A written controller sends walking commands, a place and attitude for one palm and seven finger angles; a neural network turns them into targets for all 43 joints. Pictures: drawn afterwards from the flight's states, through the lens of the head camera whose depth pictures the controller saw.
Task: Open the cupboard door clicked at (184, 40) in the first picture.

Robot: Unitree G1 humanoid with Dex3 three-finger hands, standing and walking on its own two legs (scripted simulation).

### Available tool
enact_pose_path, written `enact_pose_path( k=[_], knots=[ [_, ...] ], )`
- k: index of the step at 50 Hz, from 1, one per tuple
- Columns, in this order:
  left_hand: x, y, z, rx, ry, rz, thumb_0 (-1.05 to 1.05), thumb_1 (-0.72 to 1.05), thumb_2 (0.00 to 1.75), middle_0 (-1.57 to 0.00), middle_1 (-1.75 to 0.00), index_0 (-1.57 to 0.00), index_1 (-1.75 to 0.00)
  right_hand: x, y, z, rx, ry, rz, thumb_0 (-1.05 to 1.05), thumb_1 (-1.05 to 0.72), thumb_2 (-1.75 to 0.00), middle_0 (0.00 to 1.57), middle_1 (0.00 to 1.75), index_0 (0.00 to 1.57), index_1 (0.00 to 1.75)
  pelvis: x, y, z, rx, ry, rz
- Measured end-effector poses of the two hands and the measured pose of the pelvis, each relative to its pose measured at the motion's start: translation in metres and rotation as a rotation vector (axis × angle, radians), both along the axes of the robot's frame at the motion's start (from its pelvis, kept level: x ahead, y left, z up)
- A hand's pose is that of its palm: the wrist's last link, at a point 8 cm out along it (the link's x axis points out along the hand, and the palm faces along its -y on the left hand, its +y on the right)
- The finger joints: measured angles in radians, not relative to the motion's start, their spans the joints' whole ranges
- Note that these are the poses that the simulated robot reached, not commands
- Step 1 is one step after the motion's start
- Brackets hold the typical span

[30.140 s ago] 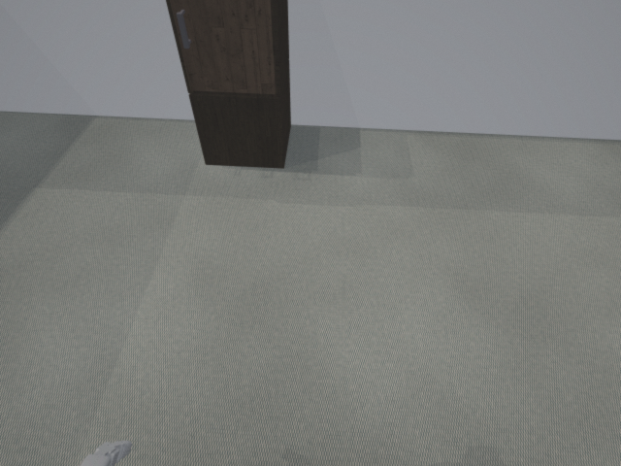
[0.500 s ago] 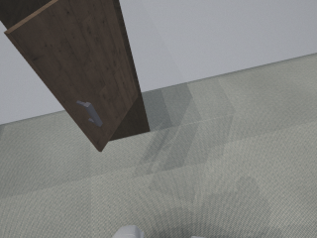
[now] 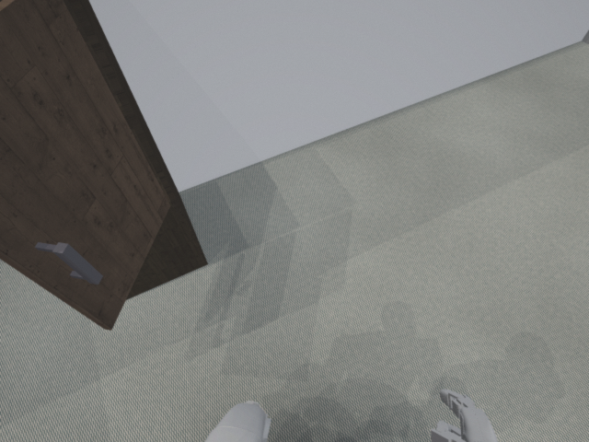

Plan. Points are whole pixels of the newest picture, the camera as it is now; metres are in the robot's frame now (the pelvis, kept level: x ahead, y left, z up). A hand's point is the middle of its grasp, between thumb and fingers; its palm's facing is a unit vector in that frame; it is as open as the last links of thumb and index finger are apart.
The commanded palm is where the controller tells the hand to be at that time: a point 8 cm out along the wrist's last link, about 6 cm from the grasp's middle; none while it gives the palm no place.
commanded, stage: walk to a spot facing it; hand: left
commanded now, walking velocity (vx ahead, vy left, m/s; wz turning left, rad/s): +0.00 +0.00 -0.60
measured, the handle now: (70, 263) +0.36 +0.46 -0.09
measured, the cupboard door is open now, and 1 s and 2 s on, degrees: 53 53 53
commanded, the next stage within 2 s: turn to face it in 1.84 s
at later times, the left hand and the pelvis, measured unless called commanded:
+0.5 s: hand (183, 373) +0.21 +0.23 -0.17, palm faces -0.30 -0.91 -0.28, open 7.4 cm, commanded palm none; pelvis +0.05 +0.03 -0.01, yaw -20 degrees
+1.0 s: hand (281, 336) +0.29 +0.07 -0.17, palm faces -0.52 -0.83 -0.19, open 7.4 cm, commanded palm none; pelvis +0.18 -0.08 +0.00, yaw -35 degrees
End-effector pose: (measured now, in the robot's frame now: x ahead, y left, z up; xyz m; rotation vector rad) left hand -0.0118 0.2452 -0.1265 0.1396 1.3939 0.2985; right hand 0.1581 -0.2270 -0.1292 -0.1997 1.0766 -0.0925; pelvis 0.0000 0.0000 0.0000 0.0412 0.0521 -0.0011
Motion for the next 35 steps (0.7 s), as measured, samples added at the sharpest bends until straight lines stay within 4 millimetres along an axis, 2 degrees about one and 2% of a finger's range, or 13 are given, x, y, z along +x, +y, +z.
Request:
enact_pose_path(
  k=[5, 10, 15, 19, 22, 25, 31, 33, 35],
  knots=[
    [0.018, 0.019, -0.001, 0.008, 0.026, -0.066, 0.01, 0.90, 0.90, -0.20, -0.30, -0.20, -0.30, -0.007, 0.001, 0.004, -0.012, 0.004, -0.059, 0.01, -0.91, -0.90, 0.20, 0.30, 0.20, 0.30, 0.009, 0.010, 0.001, -0.005, 0.013, -0.060],
    [0.050, 0.044, -0.005, 0.018, 0.026, -0.137, 0.01, 0.90, 0.90, -0.20, -0.30, -0.20, -0.30, -0.014, 0.006, 0.008, -0.028, 0.001, -0.121, 0.01, -0.91, -0.90, 0.20, 0.30, 0.20, 0.30, 0.022, 0.025, -0.001, -0.013, 0.028, -0.112],
    [0.103, 0.068, -0.019, 0.023, -0.023, -0.212, 0.01, 0.90, 0.90, -0.20, -0.30, -0.20, -0.30, -0.029, 0.010, 0.002, -0.067, -0.003, -0.177, 0.01, -0.90, -0.90, 0.20, 0.30, 0.20, 0.30, 0.037, 0.042, -0.013, -0.034, 0.038, -0.157],
    [0.156, 0.065, -0.012, 0.018, -0.079, -0.315, 0.01, 0.90, 0.90, -0.20, -0.30, -0.19, -0.30, -0.061, 0.012, 0.005, -0.076, 0.066, -0.215, 0.01, -0.90, -0.90, 0.20, 0.30, 0.21, 0.30, 0.043, 0.043, -0.006, -0.043, 0.029, -0.228],
    [0.195, 0.051, -0.006, 0.006, -0.114, -0.396, 0.01, 0.91, 0.90, -0.19, -0.30, -0.19, -0.30, -0.092, 0.012, 0.002, -0.064, 0.125, -0.275, 0.01, -0.90, -0.90, 0.20, 0.30, 0.21, 0.30, 0.048, 0.041, -0.004, -0.056, 0.025, -0.279],
    [0.232, 0.027, -0.005, -0.008, -0.143, -0.487, 0.01, 0.91, 0.90, -0.19, -0.30, -0.19, -0.30, -0.126, 0.009, -0.004, -0.042, 0.181, -0.355, 0.01, -0.90, -0.90, 0.20, 0.30, 0.21, 0.30, 0.053, 0.033, -0.006, -0.056, 0.016, -0.338],
    [0.302, -0.053, -0.009, -0.038, -0.228, -0.675, 0.01, 0.91, 0.90, -0.19, -0.30, -0.19, -0.30, -0.194, -0.008, -0.033, 0.015, 0.287, -0.526, 0.01, -0.90, -0.90, 0.20, 0.30, 0.21, 0.30, 0.069, 0.000, -0.026, -0.047, -0.005, -0.439],
    [0.315, -0.078, -0.008, -0.048, -0.273, -0.707, 0.01, 0.91, 0.90, -0.19, -0.30, -0.19, -0.30, -0.207, -0.015, -0.039, 0.032, 0.330, -0.567, 0.01, -0.90, -0.90, 0.20, 0.30, 0.21, 0.30, 0.073, -0.010, -0.029, -0.053, -0.021, -0.454],
    [0.319, -0.095, -0.004, -0.057, -0.291, -0.712, 0.01, 0.91, 0.90, -0.20, -0.30, -0.19, -0.30, -0.207, -0.024, -0.035, 0.038, 0.344, -0.594, 0.01, -0.91, -0.90, 0.20, 0.30, 0.20, 0.30, 0.080, -0.019, -0.024, -0.051, -0.036, -0.471]
  ],
)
